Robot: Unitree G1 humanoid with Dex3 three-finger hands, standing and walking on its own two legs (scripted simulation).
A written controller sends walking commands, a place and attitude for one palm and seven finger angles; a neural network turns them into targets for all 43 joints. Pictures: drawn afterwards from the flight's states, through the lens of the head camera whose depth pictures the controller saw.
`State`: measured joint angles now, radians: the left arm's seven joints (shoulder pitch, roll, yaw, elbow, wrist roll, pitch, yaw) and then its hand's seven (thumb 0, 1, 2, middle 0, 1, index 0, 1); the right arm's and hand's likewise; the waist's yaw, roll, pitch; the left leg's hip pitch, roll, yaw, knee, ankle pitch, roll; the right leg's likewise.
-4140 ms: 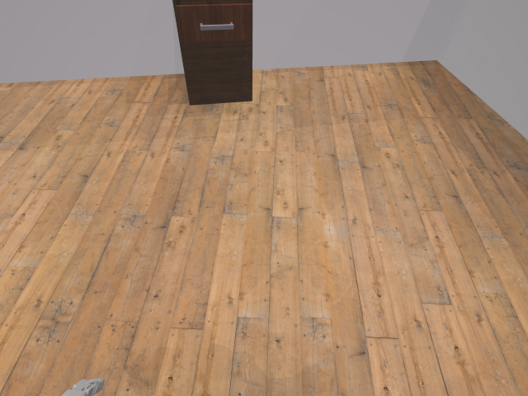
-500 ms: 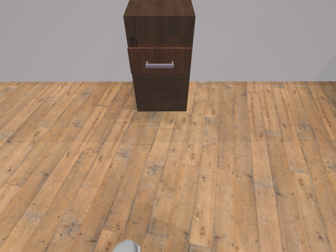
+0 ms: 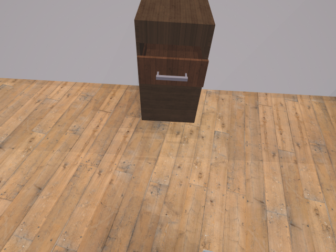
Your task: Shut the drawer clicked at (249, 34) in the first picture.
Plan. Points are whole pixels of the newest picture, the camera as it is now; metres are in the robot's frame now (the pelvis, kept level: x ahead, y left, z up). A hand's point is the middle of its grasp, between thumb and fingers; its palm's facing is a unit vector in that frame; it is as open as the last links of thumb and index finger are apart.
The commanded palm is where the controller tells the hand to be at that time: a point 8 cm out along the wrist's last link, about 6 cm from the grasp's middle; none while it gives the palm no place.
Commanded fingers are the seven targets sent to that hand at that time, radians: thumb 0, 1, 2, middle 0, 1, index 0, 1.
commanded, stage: stand and wait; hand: left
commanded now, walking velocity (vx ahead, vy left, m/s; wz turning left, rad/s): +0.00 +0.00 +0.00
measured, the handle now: (171, 76) +1.02 +0.04 -0.20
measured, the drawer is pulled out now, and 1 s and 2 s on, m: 0.15 0.15 0.15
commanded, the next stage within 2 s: look at it before walking up in 0.64 s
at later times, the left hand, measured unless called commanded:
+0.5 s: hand out of the picture +0.09 +0.14 -0.17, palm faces +0.06 -0.97 -0.23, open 7.2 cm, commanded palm none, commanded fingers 0.00 0.90 0.90 -0.20 -0.30 -0.20 -0.30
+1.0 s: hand out of the picture +0.03 +0.10 -0.18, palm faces +0.08 -0.98 -0.16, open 7.4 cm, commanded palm none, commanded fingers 0.00 0.90 0.90 -0.20 -0.30 -0.20 -0.30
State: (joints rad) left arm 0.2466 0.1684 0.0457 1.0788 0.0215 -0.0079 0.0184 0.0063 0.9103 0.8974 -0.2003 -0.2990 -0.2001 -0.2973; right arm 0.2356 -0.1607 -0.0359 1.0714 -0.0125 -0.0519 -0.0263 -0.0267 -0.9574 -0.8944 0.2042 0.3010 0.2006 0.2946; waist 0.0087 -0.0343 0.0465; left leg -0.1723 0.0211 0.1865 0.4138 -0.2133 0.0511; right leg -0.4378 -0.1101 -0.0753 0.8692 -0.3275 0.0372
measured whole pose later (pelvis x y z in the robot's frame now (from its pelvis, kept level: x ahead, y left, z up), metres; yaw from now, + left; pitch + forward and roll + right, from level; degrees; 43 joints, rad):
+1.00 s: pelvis +0.06 -0.05 +0.00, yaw +1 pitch -1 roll +0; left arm 0.31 0.10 0.00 1.17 0.00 -0.01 0.04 0.01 0.91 0.90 -0.20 -0.30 -0.20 -0.30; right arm 0.29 -0.11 0.00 1.17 -0.01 -0.01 -0.04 0.00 -0.91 -0.90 0.20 0.30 0.20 0.29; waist 0.01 0.01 0.02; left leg -0.07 0.08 0.13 0.37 -0.27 -0.04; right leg -0.17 -0.01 -0.15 0.40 -0.21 -0.04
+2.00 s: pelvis +0.05 -0.03 +0.00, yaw +2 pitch -2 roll +0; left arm 0.29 0.14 0.01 1.14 0.01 -0.02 0.04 0.01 0.91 0.90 -0.20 -0.30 -0.20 -0.30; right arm 0.29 -0.13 -0.01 1.16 -0.01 -0.02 -0.03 0.00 -0.91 -0.89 0.20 0.30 0.20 0.29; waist 0.00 0.00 0.04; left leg -0.08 0.05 0.12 0.37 -0.26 -0.02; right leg -0.18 -0.04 -0.15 0.41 -0.20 -0.02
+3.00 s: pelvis +0.08 -0.08 +0.00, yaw -14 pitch +1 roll +2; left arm 0.35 0.16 0.05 0.99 0.02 -0.03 -0.01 0.00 0.91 0.90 -0.20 -0.30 -0.20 -0.30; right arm 0.14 -0.22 -0.06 0.98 -0.02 0.01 0.01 0.01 -0.91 -0.89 0.20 0.30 0.20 0.29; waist 0.04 0.03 0.08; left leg -0.50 0.10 0.05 1.17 -0.30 -0.06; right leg -0.24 0.05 -0.04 0.50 -0.27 -0.09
